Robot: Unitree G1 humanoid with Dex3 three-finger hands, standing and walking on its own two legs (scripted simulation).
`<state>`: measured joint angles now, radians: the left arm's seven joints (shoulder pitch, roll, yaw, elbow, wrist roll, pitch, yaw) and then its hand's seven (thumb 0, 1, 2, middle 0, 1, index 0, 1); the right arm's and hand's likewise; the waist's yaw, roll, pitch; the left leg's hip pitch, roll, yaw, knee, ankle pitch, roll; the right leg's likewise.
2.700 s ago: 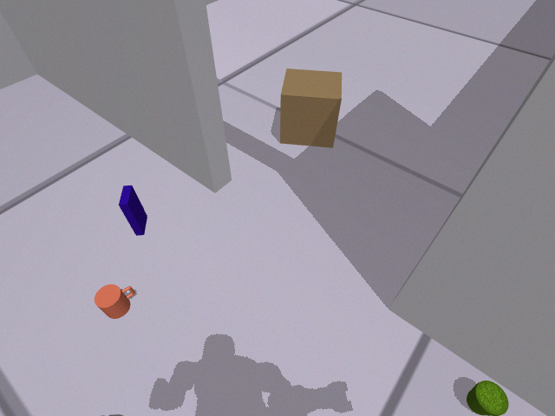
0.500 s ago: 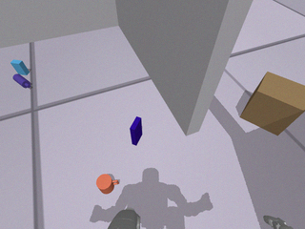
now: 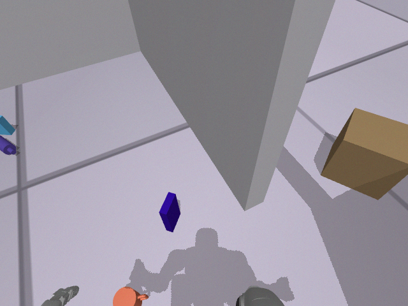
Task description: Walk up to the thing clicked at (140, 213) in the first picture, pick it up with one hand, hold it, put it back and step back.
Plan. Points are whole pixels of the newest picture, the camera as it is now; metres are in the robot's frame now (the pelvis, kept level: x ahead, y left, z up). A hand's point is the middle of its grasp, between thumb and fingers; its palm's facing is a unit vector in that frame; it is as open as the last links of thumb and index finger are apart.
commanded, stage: walk up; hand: left
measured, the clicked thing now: (170, 213) +0.57 +0.19 -0.64
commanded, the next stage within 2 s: stand in 2.00 s
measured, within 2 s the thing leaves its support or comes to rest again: neither
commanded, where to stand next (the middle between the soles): +0.23 -0.01 m, yaw -1 degrees
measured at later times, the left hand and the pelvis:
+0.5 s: hand (94, 286) +0.18 +0.27 -0.15, palm faces -0.06 -0.94 -0.33, open 7.4 cm; pelvis +0.13 +0.01 +0.01, yaw -1 degrees
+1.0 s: hand (108, 247) +0.26 +0.25 -0.13, palm faces -0.05 -0.93 -0.36, open 7.4 cm; pelvis +0.16 -0.01 +0.01, yaw -1 degrees
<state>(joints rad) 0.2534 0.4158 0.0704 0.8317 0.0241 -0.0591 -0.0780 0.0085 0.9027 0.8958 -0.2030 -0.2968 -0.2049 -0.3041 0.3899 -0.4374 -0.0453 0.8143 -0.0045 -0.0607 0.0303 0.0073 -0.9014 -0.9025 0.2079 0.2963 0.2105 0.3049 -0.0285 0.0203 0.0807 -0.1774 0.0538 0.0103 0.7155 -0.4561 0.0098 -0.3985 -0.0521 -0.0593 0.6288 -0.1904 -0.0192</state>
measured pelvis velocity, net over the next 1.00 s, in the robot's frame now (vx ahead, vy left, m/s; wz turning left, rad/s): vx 0.16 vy -0.01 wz -0.02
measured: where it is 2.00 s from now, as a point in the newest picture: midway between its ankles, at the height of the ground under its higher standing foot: outside the picture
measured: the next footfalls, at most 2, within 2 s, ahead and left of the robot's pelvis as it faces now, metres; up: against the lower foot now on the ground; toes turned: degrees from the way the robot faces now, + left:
left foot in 0.38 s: +0.22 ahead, +0.11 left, +0.00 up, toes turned +1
right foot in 0.68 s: +0.22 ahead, -0.15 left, +0.00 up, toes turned -3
